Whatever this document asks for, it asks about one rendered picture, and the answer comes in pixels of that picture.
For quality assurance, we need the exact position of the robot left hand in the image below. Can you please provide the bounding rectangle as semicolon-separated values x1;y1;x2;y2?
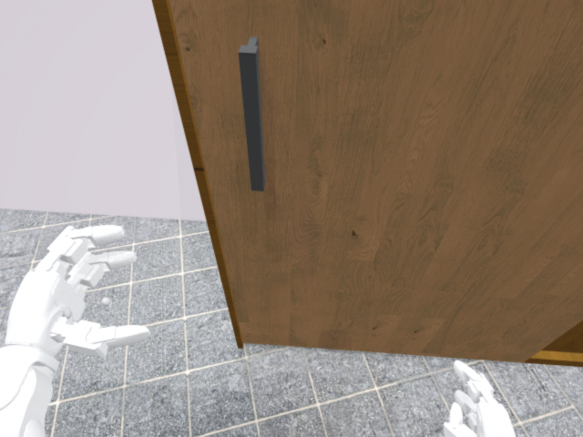
5;225;150;357

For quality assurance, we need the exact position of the left robot forearm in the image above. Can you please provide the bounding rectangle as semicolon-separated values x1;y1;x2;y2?
0;345;59;437

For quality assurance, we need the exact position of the robot right hand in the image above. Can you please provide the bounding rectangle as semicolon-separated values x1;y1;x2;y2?
444;361;516;437

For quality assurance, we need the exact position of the handle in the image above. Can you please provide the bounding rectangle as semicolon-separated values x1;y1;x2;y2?
239;36;265;191

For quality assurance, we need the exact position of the wardrobe door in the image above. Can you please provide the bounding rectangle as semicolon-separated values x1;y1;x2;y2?
542;321;583;353
169;0;583;363

